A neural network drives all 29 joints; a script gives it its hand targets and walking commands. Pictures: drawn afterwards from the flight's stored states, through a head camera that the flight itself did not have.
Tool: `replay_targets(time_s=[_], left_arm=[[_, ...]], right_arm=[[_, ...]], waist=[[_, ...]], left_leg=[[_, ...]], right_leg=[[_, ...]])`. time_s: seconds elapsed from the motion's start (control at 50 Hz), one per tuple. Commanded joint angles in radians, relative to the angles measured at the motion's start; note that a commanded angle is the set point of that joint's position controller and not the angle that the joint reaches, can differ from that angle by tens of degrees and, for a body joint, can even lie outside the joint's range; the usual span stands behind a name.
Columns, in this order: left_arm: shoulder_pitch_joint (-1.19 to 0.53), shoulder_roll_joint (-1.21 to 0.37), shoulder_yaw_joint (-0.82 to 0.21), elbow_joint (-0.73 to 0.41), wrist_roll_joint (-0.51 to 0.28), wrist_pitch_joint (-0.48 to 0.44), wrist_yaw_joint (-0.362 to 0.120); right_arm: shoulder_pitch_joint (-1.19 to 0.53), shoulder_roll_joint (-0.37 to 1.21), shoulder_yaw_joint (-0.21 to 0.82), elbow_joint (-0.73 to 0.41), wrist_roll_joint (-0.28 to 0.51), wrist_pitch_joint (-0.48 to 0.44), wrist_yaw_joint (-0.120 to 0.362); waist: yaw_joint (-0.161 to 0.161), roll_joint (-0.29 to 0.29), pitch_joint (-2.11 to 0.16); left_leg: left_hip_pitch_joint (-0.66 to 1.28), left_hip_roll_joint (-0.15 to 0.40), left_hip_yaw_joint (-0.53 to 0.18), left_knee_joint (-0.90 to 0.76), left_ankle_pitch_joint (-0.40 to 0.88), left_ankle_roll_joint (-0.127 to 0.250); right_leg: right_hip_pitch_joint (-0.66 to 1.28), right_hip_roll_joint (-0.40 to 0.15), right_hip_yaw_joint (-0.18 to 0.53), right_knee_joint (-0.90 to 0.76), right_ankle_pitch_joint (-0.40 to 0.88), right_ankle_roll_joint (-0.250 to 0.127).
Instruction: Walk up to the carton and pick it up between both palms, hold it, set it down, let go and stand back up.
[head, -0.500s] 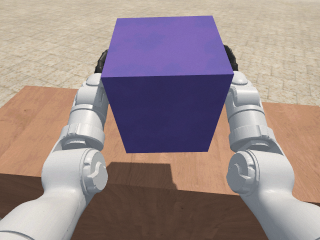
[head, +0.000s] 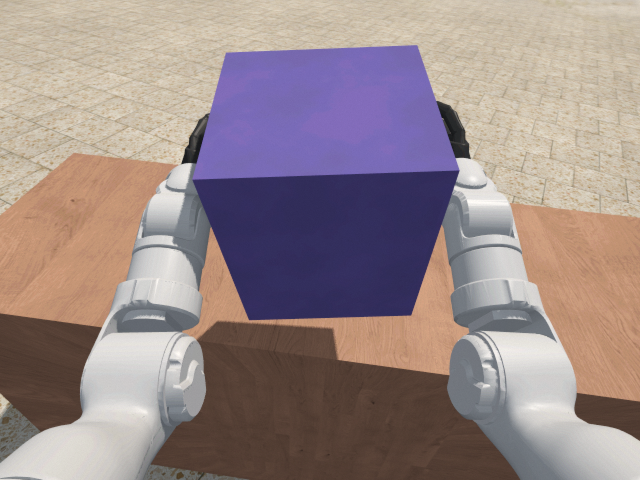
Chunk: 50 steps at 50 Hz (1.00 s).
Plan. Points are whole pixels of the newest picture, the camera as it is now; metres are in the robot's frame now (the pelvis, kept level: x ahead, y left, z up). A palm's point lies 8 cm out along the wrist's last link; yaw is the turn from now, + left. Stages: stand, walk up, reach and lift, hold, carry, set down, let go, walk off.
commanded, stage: reach and lift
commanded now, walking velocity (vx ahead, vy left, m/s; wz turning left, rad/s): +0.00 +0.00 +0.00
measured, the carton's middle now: (325, 194) +0.39 +0.01 +0.20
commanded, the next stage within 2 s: hold in 0.80 s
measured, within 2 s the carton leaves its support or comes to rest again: neither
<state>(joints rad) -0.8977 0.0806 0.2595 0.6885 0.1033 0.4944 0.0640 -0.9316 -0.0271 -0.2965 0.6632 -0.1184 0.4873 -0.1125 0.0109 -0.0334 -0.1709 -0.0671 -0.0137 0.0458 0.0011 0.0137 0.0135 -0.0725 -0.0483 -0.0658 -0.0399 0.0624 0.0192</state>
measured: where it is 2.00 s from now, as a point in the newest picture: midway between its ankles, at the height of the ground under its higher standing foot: outside the picture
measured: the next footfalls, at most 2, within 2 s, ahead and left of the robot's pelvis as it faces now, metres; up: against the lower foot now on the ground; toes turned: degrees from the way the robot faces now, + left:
none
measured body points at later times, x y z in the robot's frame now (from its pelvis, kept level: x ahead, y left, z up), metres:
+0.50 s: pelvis -0.01 -0.02 +0.00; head -0.05 -0.02 +0.45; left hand +0.41 +0.15 +0.22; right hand +0.41 -0.16 +0.23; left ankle +0.00 +0.11 -0.76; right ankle +0.02 -0.14 -0.76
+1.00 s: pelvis -0.03 -0.01 +0.00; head -0.09 -0.01 +0.44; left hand +0.34 +0.15 +0.20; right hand +0.34 -0.16 +0.21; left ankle +0.00 +0.11 -0.76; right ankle +0.02 -0.14 -0.76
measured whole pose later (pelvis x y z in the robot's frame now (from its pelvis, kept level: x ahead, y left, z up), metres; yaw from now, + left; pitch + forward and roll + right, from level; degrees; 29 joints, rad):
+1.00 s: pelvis -0.03 -0.01 +0.00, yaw +0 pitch -1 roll +0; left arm -0.61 0.01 0.20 0.25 0.10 0.68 0.05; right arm -0.62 0.02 -0.17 0.22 -0.12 0.68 -0.11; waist 0.00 -0.01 -0.15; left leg -0.06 0.00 0.04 0.06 0.01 0.00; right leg -0.08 -0.03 -0.06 0.05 0.04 0.01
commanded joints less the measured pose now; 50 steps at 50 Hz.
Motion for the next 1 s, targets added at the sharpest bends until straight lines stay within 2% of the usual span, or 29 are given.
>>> replay_targets(time_s=[0.0, 0.08, 0.14, 0.26, 0.36, 0.44, 0.52, 0.6, 0.68, 0.74, 0.8, 0.9, 0.94, 0.98], left_arm=[[-0.665, -0.471, -0.242, -0.128, -0.078, -0.035, -0.125], [-0.704, -0.457, -0.199, -0.106, -0.057, -0.044, -0.131], [-0.746, -0.461, -0.173, -0.101, -0.045, -0.056, -0.139], [-0.784, -0.5, -0.14, -0.094, -0.011, -0.061, -0.165], [-0.698, -0.499, -0.097, -0.087, 0.038, -0.035, -0.19], [-0.575, -0.484, -0.068, -0.106, 0.084, -0.011, -0.208], [-0.453, -0.483, -0.099, -0.196, 0.097, 0.0, -0.221], [-0.356, -0.488, -0.204, -0.372, 0.056, 0.004, -0.212], [-0.294, -0.491, -0.36, -0.573, -0.041, 0.019, -0.176], [-0.263, -0.494, -0.446, -0.67, -0.102, 0.047, -0.144], [-0.242, -0.489, -0.478, -0.688, -0.131, 0.085, -0.12], [-0.25, -0.491, -0.436, -0.585, -0.116, 0.145, -0.112], [-0.276, -0.489, -0.41, -0.545, -0.1, 0.157, -0.116], [-0.3, -0.489, -0.382, -0.507, -0.081, 0.159, -0.121]], right_arm=[[-0.578, 0.425, 0.192, -0.034, 0.078, -0.014, 0.14], [-0.614, 0.41, 0.152, 0.001, 0.058, -0.022, 0.157], [-0.657, 0.425, 0.141, 0.004, 0.045, -0.033, 0.171], [-0.713, 0.482, 0.143, -0.029, 0.024, -0.039, 0.19], [-0.631, 0.494, 0.125, -0.043, -0.028, -0.009, 0.204], [-0.5, 0.496, 0.112, -0.064, -0.068, 0.018, 0.215], [-0.368, 0.513, 0.155, -0.154, -0.069, 0.031, 0.219], [-0.273, 0.532, 0.281, -0.346, -0.016, 0.031, 0.206], [-0.203, 0.533, 0.443, -0.563, 0.074, 0.044, 0.169], [-0.179, 0.526, 0.53, -0.665, 0.125, 0.072, 0.136], [-0.177, 0.515, 0.556, -0.689, 0.148, 0.11, 0.113], [-0.2, 0.482, 0.481, -0.573, 0.123, 0.167, 0.115], [-0.21, 0.461, 0.433, -0.504, 0.101, 0.176, 0.13], [-0.227, 0.444, 0.389, -0.444, 0.083, 0.176, 0.146]], waist=[[-0.012, 0.101, -0.25], [-0.012, 0.096, -0.237], [-0.007, 0.075, -0.276], [0.004, 0.062, -0.367], [0.003, 0.036, -0.336], [-0.001, 0.021, -0.27], [0.001, 0.013, -0.253], [0.01, -0.001, -0.339], [0.01, -0.001, -0.415], [0.007, 0.001, -0.414], [0.001, -0.002, -0.326], [-0.004, 0.031, -0.134], [-0.01, 0.048, -0.101], [-0.013, 0.063, -0.096]], left_leg=[[0.014, -0.004, -0.042, 0.083, 0.1, -0.057], [-0.046, 0.005, -0.049, 0.091, -0.044, -0.046], [-0.072, 0.005, -0.047, 0.105, -0.099, -0.032], [-0.096, 0.002, -0.037, 0.123, -0.096, -0.015], [-0.087, -0.009, -0.03, 0.095, -0.053, -0.007], [-0.047, -0.019, -0.025, 0.049, 0.023, -0.003], [0.018, -0.033, -0.027, 0.008, 0.165, 0.0], [0.107, -0.045, -0.037, -0.013, 0.338, 0.003], [0.175, -0.044, -0.051, -0.008, 0.44, -0.002], [0.171, -0.037, -0.056, 0.002, 0.389, -0.008], [0.102, -0.031, -0.053, 0.005, 0.222, -0.011], [-0.038, -0.017, -0.04, 0.031, -0.097, -0.021], [-0.055, -0.015, -0.034, 0.049, -0.167, -0.026], [-0.073, -0.011, -0.037, 0.067, -0.214, -0.029]], right_leg=[[0.132, 0.079, 0.053, 0.076, -0.046, -0.067], [0.101, 0.079, 0.051, 0.108, -0.14, -0.075], [0.088, 0.08, 0.05, 0.134, -0.172, -0.072], [0.092, 0.076, 0.054, 0.151, -0.161, -0.066], [0.13, 0.076, 0.053, 0.124, -0.1, -0.057], [0.187, 0.075, 0.054, 0.09, 0.01, -0.042], [0.276, 0.073, 0.062, 0.077, 0.204, -0.022], [0.37, 0.069, 0.074, 0.091, 0.425, 0.003], [0.4, 0.064, 0.083, 0.107, 0.53, 0.017], [0.365, 0.059, 0.081, 0.108, 0.461, 0.018], [0.288, 0.054, 0.074, 0.105, 0.28, 0.012], [0.117, 0.056, 0.052, 0.097, -0.111, -0.019], [0.058, 0.063, 0.042, 0.108, -0.204, -0.028], [0.031, 0.071, 0.034, 0.133, -0.242, -0.036]])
